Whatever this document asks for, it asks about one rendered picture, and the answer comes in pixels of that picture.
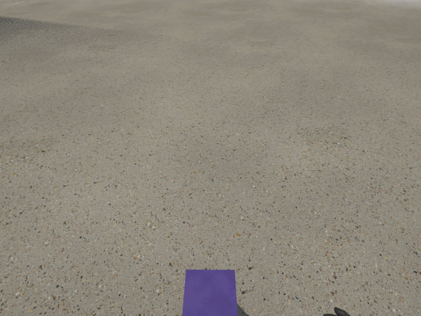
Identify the carton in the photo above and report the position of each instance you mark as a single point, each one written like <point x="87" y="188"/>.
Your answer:
<point x="210" y="293"/>

